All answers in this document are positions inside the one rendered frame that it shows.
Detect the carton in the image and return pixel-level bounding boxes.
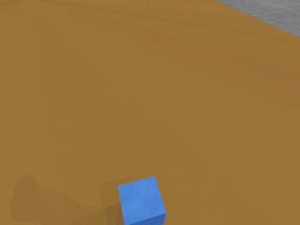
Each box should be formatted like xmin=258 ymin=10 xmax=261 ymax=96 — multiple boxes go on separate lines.
xmin=118 ymin=176 xmax=166 ymax=225

